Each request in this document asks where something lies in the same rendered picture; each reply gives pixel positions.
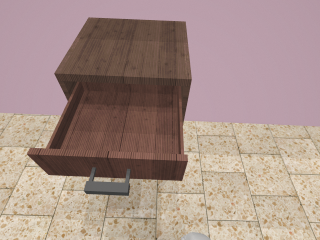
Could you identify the cabinet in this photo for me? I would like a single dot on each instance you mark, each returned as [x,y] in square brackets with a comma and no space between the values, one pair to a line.
[128,51]

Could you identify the handle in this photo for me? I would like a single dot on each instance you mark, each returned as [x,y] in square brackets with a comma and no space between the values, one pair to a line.
[107,188]

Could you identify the drawer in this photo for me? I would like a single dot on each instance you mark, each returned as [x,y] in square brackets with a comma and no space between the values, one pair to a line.
[114,127]

